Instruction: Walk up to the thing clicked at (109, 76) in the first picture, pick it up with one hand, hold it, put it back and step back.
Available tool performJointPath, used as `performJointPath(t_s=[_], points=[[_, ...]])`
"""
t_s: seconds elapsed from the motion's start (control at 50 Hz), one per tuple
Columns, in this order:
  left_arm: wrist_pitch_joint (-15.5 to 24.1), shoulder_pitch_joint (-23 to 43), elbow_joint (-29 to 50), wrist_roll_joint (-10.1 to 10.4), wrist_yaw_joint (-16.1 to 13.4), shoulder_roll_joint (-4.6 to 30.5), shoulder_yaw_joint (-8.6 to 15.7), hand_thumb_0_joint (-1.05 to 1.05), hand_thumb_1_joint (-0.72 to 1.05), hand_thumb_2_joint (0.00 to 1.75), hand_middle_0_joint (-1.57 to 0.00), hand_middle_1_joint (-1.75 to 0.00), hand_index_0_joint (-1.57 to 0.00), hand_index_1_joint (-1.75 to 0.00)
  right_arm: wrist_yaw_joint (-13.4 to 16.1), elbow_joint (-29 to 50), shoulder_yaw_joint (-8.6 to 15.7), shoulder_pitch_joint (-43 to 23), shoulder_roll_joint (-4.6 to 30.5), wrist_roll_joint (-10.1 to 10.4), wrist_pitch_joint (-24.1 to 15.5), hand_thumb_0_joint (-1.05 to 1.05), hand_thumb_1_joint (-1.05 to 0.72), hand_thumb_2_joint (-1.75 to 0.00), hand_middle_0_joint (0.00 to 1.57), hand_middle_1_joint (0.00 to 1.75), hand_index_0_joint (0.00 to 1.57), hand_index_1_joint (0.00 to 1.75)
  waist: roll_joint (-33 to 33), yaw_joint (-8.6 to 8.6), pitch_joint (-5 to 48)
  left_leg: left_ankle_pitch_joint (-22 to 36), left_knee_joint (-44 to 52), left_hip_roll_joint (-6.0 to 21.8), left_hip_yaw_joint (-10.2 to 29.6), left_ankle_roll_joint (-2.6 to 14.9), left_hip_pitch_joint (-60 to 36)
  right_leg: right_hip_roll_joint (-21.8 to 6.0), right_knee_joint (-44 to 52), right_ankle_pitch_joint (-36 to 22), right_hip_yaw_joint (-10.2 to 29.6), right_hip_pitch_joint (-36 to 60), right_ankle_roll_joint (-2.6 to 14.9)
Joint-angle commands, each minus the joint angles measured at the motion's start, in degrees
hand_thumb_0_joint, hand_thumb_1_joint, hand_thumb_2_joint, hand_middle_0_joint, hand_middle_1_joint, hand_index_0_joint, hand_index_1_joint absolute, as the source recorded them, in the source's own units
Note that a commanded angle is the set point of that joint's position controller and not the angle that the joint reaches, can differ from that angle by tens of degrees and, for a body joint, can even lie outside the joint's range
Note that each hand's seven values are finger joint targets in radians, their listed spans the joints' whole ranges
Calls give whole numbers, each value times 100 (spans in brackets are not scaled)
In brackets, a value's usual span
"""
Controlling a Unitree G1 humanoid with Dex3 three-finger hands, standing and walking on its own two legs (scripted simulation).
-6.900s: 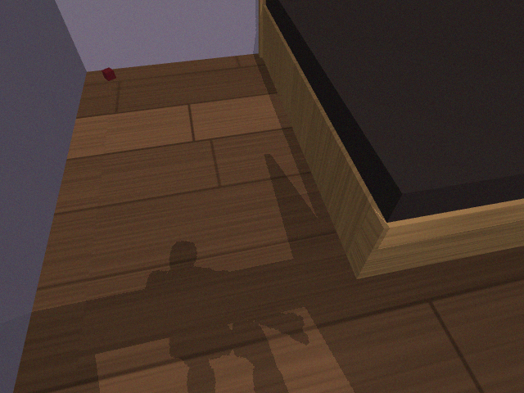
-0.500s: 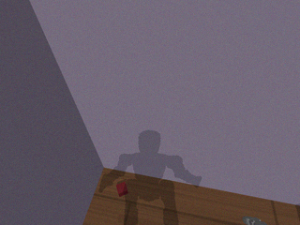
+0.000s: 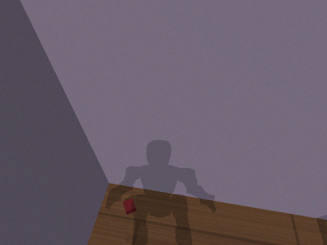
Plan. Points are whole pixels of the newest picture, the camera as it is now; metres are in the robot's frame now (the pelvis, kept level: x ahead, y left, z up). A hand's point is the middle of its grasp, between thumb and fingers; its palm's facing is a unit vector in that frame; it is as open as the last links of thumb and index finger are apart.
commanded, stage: walk up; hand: left
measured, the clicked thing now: (129, 206) +0.44 +0.20 -0.75
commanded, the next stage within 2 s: stand in 0.14 s
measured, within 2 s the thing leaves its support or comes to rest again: neither
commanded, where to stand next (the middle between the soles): +0.05 -0.01 m, yaw -1 degrees
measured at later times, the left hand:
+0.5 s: hand out of the picture +0.08 +0.25 -0.16, palm faces -0.02 -0.94 -0.34, open 7.4 cm
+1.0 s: hand out of the picture +0.09 +0.24 -0.15, palm faces -0.02 -0.94 -0.34, open 7.4 cm
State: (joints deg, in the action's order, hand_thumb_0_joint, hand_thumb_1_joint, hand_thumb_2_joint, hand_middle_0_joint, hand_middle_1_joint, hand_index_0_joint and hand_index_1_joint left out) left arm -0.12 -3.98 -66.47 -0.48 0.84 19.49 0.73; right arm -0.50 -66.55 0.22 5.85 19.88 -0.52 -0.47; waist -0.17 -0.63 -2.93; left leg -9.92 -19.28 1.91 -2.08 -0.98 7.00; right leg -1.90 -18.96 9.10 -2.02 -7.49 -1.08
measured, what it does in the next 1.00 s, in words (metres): stands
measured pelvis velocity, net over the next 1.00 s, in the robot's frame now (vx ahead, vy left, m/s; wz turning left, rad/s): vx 0.01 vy -0.01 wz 0.01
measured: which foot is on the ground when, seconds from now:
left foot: down 0.00-1.00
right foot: down 0.00-1.00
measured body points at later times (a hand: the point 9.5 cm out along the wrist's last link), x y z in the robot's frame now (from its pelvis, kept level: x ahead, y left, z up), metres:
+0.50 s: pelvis +0.01 -0.01 +0.00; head +0.01 -0.01 +0.45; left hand +0.08 +0.30 -0.13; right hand +0.09 -0.30 -0.13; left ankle +0.01 +0.13 -0.75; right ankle +0.01 -0.13 -0.75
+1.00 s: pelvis +0.01 -0.01 +0.00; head +0.01 -0.01 +0.45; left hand +0.09 +0.29 -0.13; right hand +0.08 -0.31 -0.13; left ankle +0.01 +0.13 -0.75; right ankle +0.01 -0.13 -0.75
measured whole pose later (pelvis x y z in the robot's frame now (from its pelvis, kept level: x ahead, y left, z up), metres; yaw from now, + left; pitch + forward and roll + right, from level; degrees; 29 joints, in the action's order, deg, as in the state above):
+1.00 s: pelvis +0.01 -0.01 +0.00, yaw +0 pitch -2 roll +0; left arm 0.3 -5.4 -65.5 -0.4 0.5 20.2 -0.2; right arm -0.5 -65.7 0.0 5.7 19.9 -0.6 -0.1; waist -0.3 -0.3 -2.5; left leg -9.6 -17.6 2.7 -1.4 -2.1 5.9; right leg -1.1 -18.3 9.6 -2.8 -6.6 -0.1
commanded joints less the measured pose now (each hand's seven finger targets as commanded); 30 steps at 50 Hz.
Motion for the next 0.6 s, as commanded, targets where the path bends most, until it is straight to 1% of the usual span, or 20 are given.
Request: performJointPath(t_s=[0.0, 0.06, 0.1, 0.12, 0.14, 0.16, 0.18, 0.2, 0.22, 0.24, 0.3, 0.32, 0.34, 0.38, 0.4, 0.44, 0.5, 0.52, 0.56, 0.58], points=[[139, 275, 365, 3, -82, 1210, 220, 0, 90, 90, -20, -30, -20, -30, 87, 330, 223, -297, 1255, -9, -155, 0, -90, -90, 20, 30, 20, 30, -3, 54, 470, 350, 423, 542, 560, 177, 55, -538, 285, -367, 530, 140, 177], [147, 221, 356, -2, -82, 1213, 226, 0, 90, 90, -20, -30, -20, -30, 81, 370, 219, -331, 1236, 3, -154, 0, -90, -90, 20, 30, 20, 30, 31, 74, 475, 475, 361, 549, 537, 183, -65, -534, 315, -389, 526, 77, 162], [148, 268, 356, -16, -88, 1205, 234, 0, 90, 90, -20, -30, -20, -30, 82, 370, 232, -303, 1237, 6, -145, 0, -90, -90, 20, 30, 20, 30, 57, 35, 470, 422, 380, 552, 533, 181, -41, -530, 325, -350, 512, 90, 173], [162, 347, 415, 7, -104, 1281, 197, 0, 90, 90, -20, -30, -20, -30, 94, 387, 217, -332, 1205, -15, -125, 0, -90, -90, 20, 30, 20, 30, 106, -1, 379, 624, 444, 613, 572, 126, 29, -607, 341, -444, 534, 68, 175], [167, 307, 402, 12, -105, 1242, 193, 0, 90, 90, -20, -30, -20, -30, 90, 392, 224, -377, 1244, -4, -124, 0, -90, -90, 20, 30, 20, 30, 26, 25, 428, 740, 423, 641, 579, 128, -74, -599, 327, -513, 522, 88, 172], [173, 210, 391, 18, -104, 1227, 180, 0, 90, 90, -20, -30, -20, -30, 87, 386, 224, -376, 1247, -8, -120, 0, -90, -90, 20, 30, 20, 30, -37, 47, 438, 661, 424, 618, 556, 125, -81, -599, 379, -465, 530, 53, 159], [174, 232, 391, 20, -108, 1251, 176, 0, 90, 90, -20, -30, -20, -30, 84, 385, 216, -356, 1222, 0, -119, 0, -90, -90, 20, 30, 20, 30, 16, 17, 390, 697, 453, 610, 565, 103, -64, -593, 357, -458, 514, 81, 165], [181, 264, 409, 17, -109, 1265, 183, 0, 90, 90, -20, -30, -20, -30, 82, 378, 222, -336, 1242, -12, -131, 0, -90, -90, 20, 30, 20, 30, -34, 12, 517, 757, 446, 638, 552, 108, -133, -622, 329, -521, 543, 139, 178], [178, 249, 419, 25, -109, 1264, 174, 0, 90, 90, -20, -30, -20, -30, 77, 391, 212, -377, 1227, 0, -124, 0, -90, -90, 20, 30, 20, 30, -50, 29, 504, 787, 433, 632, 553, 109, -118, -617, 346, -571, 526, 155, 182], [183, 246, 423, 14, -114, 1251, 171, 0, 90, 90, -20, -30, -20, -30, 80, 391, 220, -372, 1234, -4, -125, 0, -90, -90, 20, 30, 20, 30, -80, 22, 579, 771, 438, 637, 548, 108, -150, -619, 334, -558, 517, 160, 169], [176, 232, 403, 11, -111, 1285, 157, 0, 90, 90, -20, -30, -20, -30, 69, 387, 198, -413, 1186, 1, -116, 0, -90, -90, 20, 30, 20, 30, 33, 27, 439, 532, 482, 608, 565, 100, -63, -599, 399, -281, 521, 82, 163], [179, 219, 411, 8, -109, 1267, 155, 0, 90, 90, -20, -30, -20, -30, 67, 381, 205, -359, 1230, -4, -116, 0, -90, -90, 20, 30, 20, 30, -46, 12, 496, 366, 492, 616, 547, 118, -51, -631, 422, -221, 546, 134, 167], [173, 195, 407, 7, -105, 1275, 151, 0, 90, 90, -20, -30, -20, -30, 70, 389, 205, -419, 1218, -2, -116, 0, -90, -90, 20, 30, 20, 30, -25, 43, 434, 402, 490, 604, 565, 115, -44, -601, 403, -176, 520, 50, 165], [177, 193, 412, 3, -104, 1258, 142, 0, 90, 90, -20, -30, -20, -30, 64, 382, 205, -399, 1247, 0, -110, 0, -90, -90, 20, 30, 20, 30, -56, 33, 472, 408, 482, 618, 564, 134, -55, -624, 416, -237, 533, 77, 173], [183, 217, 431, 8, -111, 1325, 152, 0, 90, 90, -20, -30, -20, -30, 64, 378, 206, -349, 1200, -13, -118, 0, -90, -90, 20, 30, 20, 30, 39, 23, 526, 627, 482, 635, 567, 117, -108, -635, 353, -383, 531, 117, 192], [193, 187, 436, 15, -111, 1287, 138, 0, 90, 90, -20, -30, -20, -30, 66, 376, 214, -374, 1237, -16, -126, 0, -90, -90, 20, 30, 20, 30, -8, 41, 573, 839, 417, 648, 562, 112, -143, -645, 326, -639, 523, 153, 194], [188, 153, 422, 11, -109, 1290, 137, 0, 90, 90, -20, -30, -20, -30, 72, 360, 210, -356, 1246, -6, -135, 0, -90, -90, 20, 30, 20, 30, -33, 29, 606, 857, 408, 650, 543, 112, -194, -646, 324, -698, 522, 195, 196], [192, 131, 424, 8, -110, 1286, 130, 0, 90, 90, -20, -30, -20, -30, 69, 363, 202, -391, 1236, 6, -133, 0, -90, -90, 20, 30, 20, 30, -40, 50, 618, 915, 405, 669, 559, 122, -235, -643, 318, -753, 509, 196, 191], [193, 150, 414, 18, -115, 1308, 143, 0, 90, 90, -20, -30, -20, -30, 68, 357, 199, -324, 1234, 2, -121, 0, -90, -90, 20, 30, 20, 30, 31, 29, 578, 781, 439, 638, 534, 127, -180, -659, 349, -693, 533, 220, 192], [198, 127, 426, 15, -116, 1318, 134, 0, 90, 90, -20, -30, -20, -30, 62, 361, 188, -364, 1193, 5, -116, 0, -90, -90, 20, 30, 20, 30, 82, 50, 525, 805, 442, 643, 561, 112, -185, -638, 371, -661, 504, 159, 186]])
